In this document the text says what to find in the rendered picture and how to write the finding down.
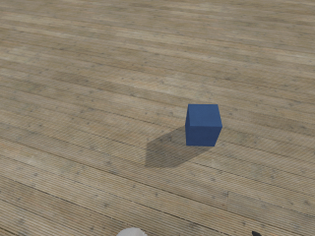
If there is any carton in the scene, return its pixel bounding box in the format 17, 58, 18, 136
185, 103, 222, 147

